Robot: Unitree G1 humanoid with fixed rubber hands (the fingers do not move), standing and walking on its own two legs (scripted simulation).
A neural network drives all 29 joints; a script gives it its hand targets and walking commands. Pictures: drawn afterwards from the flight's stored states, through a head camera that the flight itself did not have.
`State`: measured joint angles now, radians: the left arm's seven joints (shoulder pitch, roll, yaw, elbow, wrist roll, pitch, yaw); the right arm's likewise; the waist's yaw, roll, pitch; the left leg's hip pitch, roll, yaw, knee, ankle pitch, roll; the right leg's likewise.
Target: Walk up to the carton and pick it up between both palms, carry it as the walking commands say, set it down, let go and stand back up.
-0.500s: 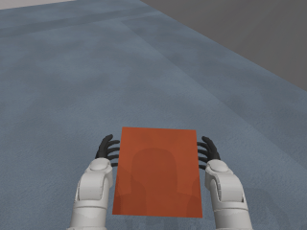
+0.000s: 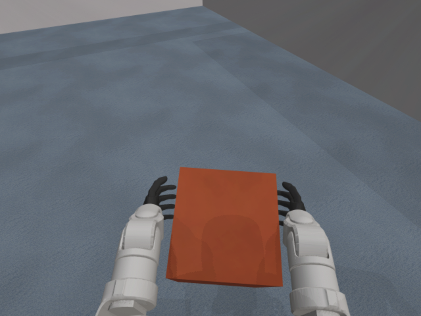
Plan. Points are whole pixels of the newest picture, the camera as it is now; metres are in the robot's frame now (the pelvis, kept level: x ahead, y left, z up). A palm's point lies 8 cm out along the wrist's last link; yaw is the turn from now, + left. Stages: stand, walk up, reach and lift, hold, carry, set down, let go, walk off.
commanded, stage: hold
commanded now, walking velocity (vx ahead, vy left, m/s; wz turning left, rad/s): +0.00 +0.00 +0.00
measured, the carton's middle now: (221, 233) +0.31 -0.02 -0.06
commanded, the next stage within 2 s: set down in 0.02 s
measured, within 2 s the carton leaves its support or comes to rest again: neither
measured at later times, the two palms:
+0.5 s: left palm (155, 220) +0.32 +0.12 +0.00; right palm (288, 224) +0.30 -0.16 +0.00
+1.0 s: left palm (167, 232) +0.35 +0.11 -0.10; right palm (280, 242) +0.31 -0.17 -0.10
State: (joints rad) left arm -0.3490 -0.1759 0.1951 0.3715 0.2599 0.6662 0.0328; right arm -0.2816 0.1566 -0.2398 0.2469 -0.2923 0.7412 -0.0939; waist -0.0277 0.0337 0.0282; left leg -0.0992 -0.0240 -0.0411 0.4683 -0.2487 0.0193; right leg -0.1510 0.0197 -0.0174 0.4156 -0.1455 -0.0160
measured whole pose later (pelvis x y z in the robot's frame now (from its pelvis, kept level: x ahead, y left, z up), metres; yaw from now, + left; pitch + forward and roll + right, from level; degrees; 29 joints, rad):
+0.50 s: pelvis +0.00 +0.00 -0.01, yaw +1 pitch -3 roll -1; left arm -0.45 -0.18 0.40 0.62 0.41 0.49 -0.02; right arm -0.42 0.20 -0.40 0.53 -0.37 0.56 -0.08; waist -0.08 0.02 0.03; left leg -0.24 -0.04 -0.06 0.59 -0.29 0.02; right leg -0.29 0.01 -0.03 0.54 -0.20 -0.02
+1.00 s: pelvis -0.01 +0.02 -0.05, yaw -1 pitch +20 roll +0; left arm -0.50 -0.21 0.38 0.58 0.33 0.23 0.09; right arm -0.45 0.21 -0.45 0.47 -0.33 0.27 -0.05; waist -0.08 0.04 -0.05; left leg -0.86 -0.06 -0.01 0.86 -0.35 0.04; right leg -0.92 0.00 0.02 0.81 -0.24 0.01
